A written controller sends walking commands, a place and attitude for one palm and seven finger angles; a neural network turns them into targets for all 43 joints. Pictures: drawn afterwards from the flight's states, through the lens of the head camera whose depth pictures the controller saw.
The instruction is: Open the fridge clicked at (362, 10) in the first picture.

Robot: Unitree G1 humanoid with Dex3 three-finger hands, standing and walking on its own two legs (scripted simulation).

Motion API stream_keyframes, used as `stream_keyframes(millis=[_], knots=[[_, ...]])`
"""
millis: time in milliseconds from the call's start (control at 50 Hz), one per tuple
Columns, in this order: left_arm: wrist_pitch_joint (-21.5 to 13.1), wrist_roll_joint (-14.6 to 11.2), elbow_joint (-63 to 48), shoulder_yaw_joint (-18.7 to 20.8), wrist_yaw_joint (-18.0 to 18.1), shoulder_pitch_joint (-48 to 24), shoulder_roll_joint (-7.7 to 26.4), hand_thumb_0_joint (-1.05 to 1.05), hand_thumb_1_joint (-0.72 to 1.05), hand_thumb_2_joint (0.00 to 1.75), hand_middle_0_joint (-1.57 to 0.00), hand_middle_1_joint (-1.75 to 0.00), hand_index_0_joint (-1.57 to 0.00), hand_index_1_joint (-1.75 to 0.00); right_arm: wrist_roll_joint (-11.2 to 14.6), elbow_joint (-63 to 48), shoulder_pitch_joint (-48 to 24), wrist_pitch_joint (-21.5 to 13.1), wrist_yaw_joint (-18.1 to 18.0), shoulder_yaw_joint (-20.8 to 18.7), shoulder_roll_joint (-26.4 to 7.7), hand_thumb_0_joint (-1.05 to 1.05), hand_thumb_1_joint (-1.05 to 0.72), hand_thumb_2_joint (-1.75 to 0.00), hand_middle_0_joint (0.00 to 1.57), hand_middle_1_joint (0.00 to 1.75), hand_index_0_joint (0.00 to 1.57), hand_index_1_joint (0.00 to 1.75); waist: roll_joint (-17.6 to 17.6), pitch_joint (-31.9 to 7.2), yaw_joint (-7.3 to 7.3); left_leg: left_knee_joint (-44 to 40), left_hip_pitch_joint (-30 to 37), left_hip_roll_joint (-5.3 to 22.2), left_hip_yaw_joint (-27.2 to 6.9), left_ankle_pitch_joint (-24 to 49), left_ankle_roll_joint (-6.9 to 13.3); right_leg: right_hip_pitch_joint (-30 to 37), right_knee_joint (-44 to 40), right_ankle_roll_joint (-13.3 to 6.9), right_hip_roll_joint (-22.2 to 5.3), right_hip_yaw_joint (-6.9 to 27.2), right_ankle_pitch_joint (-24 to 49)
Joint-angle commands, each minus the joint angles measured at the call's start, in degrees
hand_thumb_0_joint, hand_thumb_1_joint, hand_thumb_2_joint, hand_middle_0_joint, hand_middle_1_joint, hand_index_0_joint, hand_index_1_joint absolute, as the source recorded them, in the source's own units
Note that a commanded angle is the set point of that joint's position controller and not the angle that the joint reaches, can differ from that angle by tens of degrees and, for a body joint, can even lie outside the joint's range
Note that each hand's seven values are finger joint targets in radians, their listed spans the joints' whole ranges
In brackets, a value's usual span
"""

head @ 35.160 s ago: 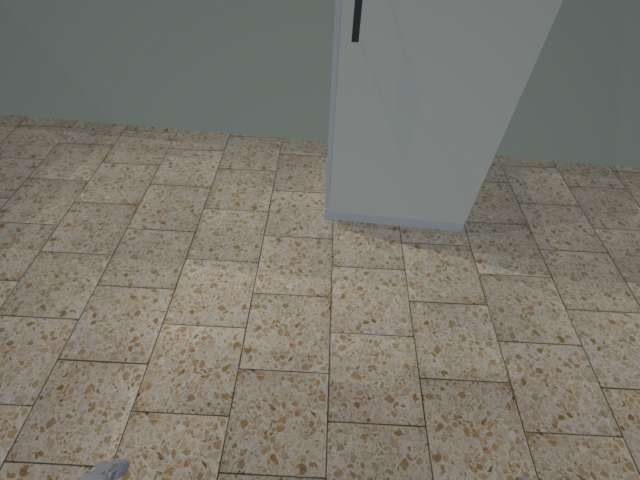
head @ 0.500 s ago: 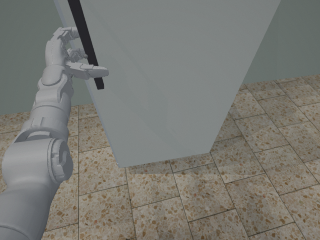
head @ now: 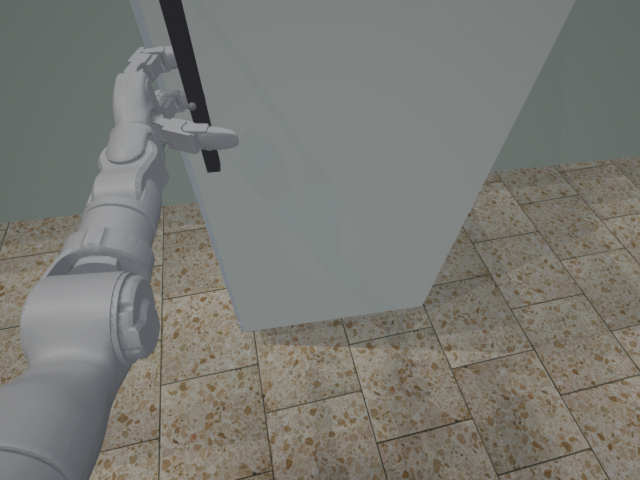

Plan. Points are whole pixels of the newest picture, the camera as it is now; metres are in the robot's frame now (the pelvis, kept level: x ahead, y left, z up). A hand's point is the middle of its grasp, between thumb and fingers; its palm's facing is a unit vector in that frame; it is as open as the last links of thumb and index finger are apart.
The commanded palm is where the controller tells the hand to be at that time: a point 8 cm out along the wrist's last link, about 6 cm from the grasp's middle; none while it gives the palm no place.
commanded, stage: slide the fingers in behind the handle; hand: left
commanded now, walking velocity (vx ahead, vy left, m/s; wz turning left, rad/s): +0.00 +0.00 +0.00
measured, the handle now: (194, 83) +0.58 +0.13 +0.19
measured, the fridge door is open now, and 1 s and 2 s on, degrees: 0 0 0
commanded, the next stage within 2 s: grip the handle and tug to test in 1.06 s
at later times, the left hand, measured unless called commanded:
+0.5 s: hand (209, 105) +0.52 +0.10 +0.19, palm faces +0.10 -0.99 +0.04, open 14.0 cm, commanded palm +0.49 +0.15 +0.19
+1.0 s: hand (209, 105) +0.51 +0.10 +0.20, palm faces +0.10 -1.00 +0.02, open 14.0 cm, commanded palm +0.49 +0.15 +0.19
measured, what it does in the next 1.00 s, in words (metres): stands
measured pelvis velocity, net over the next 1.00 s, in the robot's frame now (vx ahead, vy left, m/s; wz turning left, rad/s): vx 0.00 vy -0.01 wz -0.01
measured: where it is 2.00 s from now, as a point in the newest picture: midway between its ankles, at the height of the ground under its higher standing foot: outside the picture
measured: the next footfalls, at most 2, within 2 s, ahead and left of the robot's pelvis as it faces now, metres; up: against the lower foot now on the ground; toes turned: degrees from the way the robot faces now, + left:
none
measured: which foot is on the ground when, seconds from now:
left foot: down 0.00-1.00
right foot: down 0.00-1.00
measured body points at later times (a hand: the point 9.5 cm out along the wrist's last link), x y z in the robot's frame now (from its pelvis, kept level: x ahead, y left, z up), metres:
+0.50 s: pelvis +0.00 +0.00 +0.00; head +0.04 -0.01 +0.45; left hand +0.50 +0.16 +0.19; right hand +0.01 -0.26 -0.13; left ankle +0.04 +0.10 -0.72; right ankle -0.05 -0.08 -0.72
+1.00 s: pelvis +0.00 -0.01 +0.00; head +0.04 -0.02 +0.45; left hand +0.50 +0.16 +0.20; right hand +0.02 -0.27 -0.12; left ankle +0.04 +0.10 -0.72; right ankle -0.05 -0.08 -0.72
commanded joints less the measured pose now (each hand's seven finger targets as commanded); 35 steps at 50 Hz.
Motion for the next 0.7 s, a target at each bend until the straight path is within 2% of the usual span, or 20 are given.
stream_keyframes(millis=[0, 20, 40, 60, 80, 100, 120, 160, 180, 240, 300, 360, 420, 440, 460, 500, 520, 580, 620, 680], knots=[[-3.41, 1.2, -11.89, 2.05, 1.57, -31.84, 13.36, 0.0, -0.5, 0.3, -0.3, -1.2, -0.3, -1.2, -0.2, -3.66, 6.65, -1.41, -0.47, -3.08, -8.81, 0.0, -0.9, -0.9, 0.2, 0.3, 0.2, 0.3, 0.75, -19.97, -0.63, -0.78, 21.71, -0.37, -4.31, 12.38, 1.38, -4.12, -5.08, 2.82, -1.14, 3.55, 20.64], [-3.78, 1.19, -11.82, 3.54, 1.98, -31.42, 15.08, 0.0, -0.5, 0.3, -0.3, -1.2, -0.3, -1.2, -0.25, -3.78, 7.14, -1.25, -0.58, -3.12, -8.99, 0.0, -0.9, -0.9, 0.2, 0.3, 0.2, 0.3, -0.81, -20.5, -0.56, -0.66, 21.21, -0.39, -4.16, 13.1, 1.58, -2.74, -4.99, 2.85, -1.17, 3.6, 21.67], [-4.29, 1.21, -13.53, 3.88, 2.07, -32.04, 15.85, 0.0, -0.5, 0.3, -0.3, -1.2, -0.3, -1.2, -0.34, -4.05, 6.73, -1.17, -0.57, -3.09, -9.0, 0.0, -0.9, -0.9, 0.2, 0.3, 0.2, 0.3, 0.01, -22.22, -0.18, -0.89, 21.46, -0.43, -4.2, 13.63, 1.46, -1.68, -4.77, 2.79, -1.22, 3.85, 22.85], [-4.67, 0.98, -14.55, 2.89, 2.06, -32.61, 14.08, 0.0, -0.5, 0.3, -0.3, -1.2, -0.3, -1.2, -0.3, -4.35, 6.46, -1.31, -0.52, -3.08, -8.61, 0.0, -0.9, -0.9, 0.2, 0.3, 0.2, 0.3, 0.91, -22.61, -0.31, -0.82, 22.08, -0.51, -3.94, 13.97, 1.38, -1.49, -4.65, 2.8, -1.08, 3.81, 23.43], [-5.01, 1.04, -14.48, 2.83, 2.03, -31.82, 13.68, 0.0, -0.5, 0.3, -0.3, -1.2, -0.3, -1.2, -0.37, -4.44, 6.69, -1.45, -0.46, -3.11, -8.56, 0.0, -0.9, -0.9, 0.2, 0.3, 0.2, 0.3, 0.24, -22.78, -0.19, -0.52, 22.14, -0.53, -3.9, 14.35, 1.37, -1.45, -4.51, 2.8, -0.95, 3.73, 23.86], [-5.68, 1.46, -16.11, 3.08, 2.16, -32.53, 14.37, 0.0, -0.5, 0.3, -0.3, -1.2, -0.3, -1.2, -0.49, -4.4, 6.76, -1.49, -0.41, -3.22, -8.58, 0.0, -0.9, -0.9, 0.2, 0.3, 0.2, 0.3, 1.67, -23.58, -0.24, -0.46, 23.1, -0.32, -3.96, 15.28, 1.25, -1.62, -4.23, 2.69, -0.93, 3.6, 24.2], [-6.2, 1.44, -17.08, 2.13, 2.24, -31.69, 12.97, 0.0, -0.5, 0.3, -0.3, -1.2, -0.3, -1.2, -0.39, -4.57, 7.09, -1.49, -0.37, -3.38, -8.45, 0.0, -0.9, -0.9, 0.2, 0.3, 0.2, 0.3, 1.99, -24.36, -0.21, -0.06, 24.35, -0.37, -3.84, 16.85, 1.38, -1.58, -4.11, 2.63, -0.79, 3.51, 24.88], [-5.68, 1.27, -15.45, 0.62, 1.85, -30.39, 10.63, 0.0, -0.5, 0.3, -0.3, -1.2, -0.3, -1.2, -0.36, -4.21, 6.7, -1.6, -0.23, -3.33, -8.36, 0.0, -0.9, -0.9, 0.2, 0.3, 0.2, 0.3, 0.91, -21.83, -0.82, -0.21, 24.14, -0.15, -3.87, 15.55, 1.37, -3.33, -4.74, 2.79, -0.49, 3.28, 23.59], [-5.31, 1.35, -14.8, 1.86, 1.75, -29.52, 12.28, 0.0, -0.5, 0.3, -0.3, -1.2, -0.3, -1.2, -0.34, -3.95, 7.13, -1.46, -0.26, -3.49, -8.66, 0.0, -0.9, -0.9, 0.2, 0.3, 0.2, 0.3, -0.03, -22.04, -0.27, -0.36, 23.42, -0.12, -3.9, 15.38, 1.32, -2.61, -4.65, 2.74, -0.51, 3.33, 23.75], [-3.64, 0.41, -15.06, 0.79, 1.22, -28.22, 10.44, 0.0, -0.5, 0.3, -0.3, -1.2, -0.3, -1.2, 0.0, -4.36, 6.5, -1.16, -0.4, -3.46, -8.47, 0.0, -0.9, -0.9, 0.2, 0.3, 0.2, 0.3, -0.18, -21.29, 0.2, -0.97, 22.7, -0.38, -3.44, 15.89, 1.42, -0.84, -5.02, 2.84, -0.64, 3.42, 25.78], [-2.6, 0.02, -15.87, -1.99, 1.57, -30.0, 6.33, 0.0, -0.5, 0.3, -0.3, -1.2, -0.3, -1.2, 0.11, -3.89, 6.36, -1.39, -0.33, -3.61, -8.09, 0.0, -0.9, -0.9, 0.2, 0.3, 0.2, 0.3, 0.42, -19.45, -0.82, -0.82, 24.35, -0.14, -3.8, 15.21, 1.32, -3.9, -5.62, 2.86, -0.34, 3.07, 23.36], [-2.66, -0.09, -14.41, -0.2, 2.98, -31.4, 7.98, 0.0, -0.5, 0.3, -0.3, -1.2, -0.3, -1.2, -0.03, -2.89, 6.73, -1.53, -0.38, -3.52, -8.23, 0.0, -0.9, -0.9, 0.2, 0.3, 0.2, 0.3, -1.27, -17.9, -1.1, -1.26, 22.86, -0.12, -4.04, 13.14, 1.41, -4.17, -6.12, 2.95, -0.54, 3.27, 21.56], [-3.64, 0.51, -15.0, 2.26, 4.39, -32.92, 11.2, 0.0, -0.5, 0.3, -0.3, -1.2, -0.3, -1.2, -0.43, -2.75, 7.28, -1.6, -0.43, -3.39, -8.37, 0.0, -0.9, -0.9, 0.2, 0.3, 0.2, 0.3, -1.59, -19.87, -0.57, -1.34, 21.36, -0.53, -3.66, 13.48, 1.49, -1.53, -5.48, 3.09, -1.03, 3.7, 23.48], [-3.9, 0.93, -15.38, 0.04, 4.24, -32.83, 8.81, 0.0, -0.5, 0.3, -0.3, -1.2, -0.3, -1.2, -0.51, -2.97, 6.55, -1.8, -0.18, -3.27, -7.95, 0.0, -0.9, -0.9, 0.2, 0.3, 0.2, 0.3, -0.13, -20.8, -0.73, -1.21, 22.25, -0.72, -3.67, 14.23, 1.43, -1.76, -5.16, 3.09, -1.02, 3.83, 24.54], [-4.32, 1.34, -15.43, 0.34, 4.4, -32.52, 8.99, 0.0, -0.5, 0.3, -0.3, -1.2, -0.3, -1.2, -0.53, -2.97, 6.69, -1.91, -0.05, -3.36, -7.89, 0.0, -0.9, -0.9, 0.2, 0.3, 0.2, 0.3, 0.25, -21.36, -0.65, -0.87, 23.22, -0.49, -3.87, 14.6, 1.33, -2.44, -4.87, 3.01, -1.01, 3.61, 24.26], [-4.59, 1.93, -14.79, -1.67, 4.39, -31.66, 6.54, 0.0, -0.5, 0.3, -0.3, -1.2, -0.3, -1.2, -0.68, -3.17, 6.55, -2.11, 0.2, -3.31, -7.72, 0.0, -0.9, -0.9, 0.2, 0.3, 0.2, 0.3, 0.8, -20.73, -0.91, -0.63, 23.92, -0.38, -3.92, 14.53, 1.18, -4.15, -4.76, 2.84, -0.78, 3.18, 22.78], [-4.68, 1.84, -13.63, -1.03, 4.42, -31.39, 7.3, 0.0, -0.5, 0.3, -0.3, -1.2, -0.3, -1.2, -0.69, -2.94, 7.19, -2.07, 0.2, -3.42, -7.95, 0.0, -0.9, -0.9, 0.2, 0.3, 0.2, 0.3, -1.23, -20.67, -1.1, -0.4, 22.94, -0.49, -3.7, 14.5, 1.42, -3.23, -4.93, 3.11, -0.87, 3.51, 23.6], [-3.79, 0.94, -13.12, -0.58, 4.01, -31.32, 7.14, 0.0, -0.5, 0.3, -0.3, -1.2, -0.3, -1.2, -0.48, -3.27, 6.45, -1.71, 0.15, -3.52, -8.07, 0.0, -0.9, -0.9, 0.2, 0.3, 0.2, 0.3, -2.03, -21.39, -0.63, -0.79, 22.06, -0.69, -3.45, 14.38, 1.35, -1.5, -4.96, 3.22, -1.03, 3.83, 25.7], [-3.99, 0.57, -14.96, -0.89, 3.82, -31.85, 6.83, 0.0, -0.5, 0.3, -0.3, -1.2, -0.3, -1.2, -0.28, -3.63, 6.43, -1.7, 0.14, -3.64, -8.02, 0.0, -0.9, -0.9, 0.2, 0.3, 0.2, 0.3, -2.08, -22.32, -0.5, -0.67, 22.3, -0.96, -3.13, 15.07, 1.49, -0.05, -4.95, 3.41, -1.14, 3.97, 27.41], [-3.66, 0.77, -15.01, -1.09, 3.47, -31.28, 6.74, 0.0, -0.5, 0.3, -0.3, -1.2, -0.3, -1.2, -0.22, -3.63, 6.03, -1.62, 0.16, -3.44, -7.83, 0.0, -0.9, -0.9, 0.2, 0.3, 0.2, 0.3, -1.2, -21.35, -0.4, -0.62, 21.86, -1.07, -2.98, 14.77, 1.52, -0.43, -5.11, 3.49, -1.16, 4.14, 28.14]])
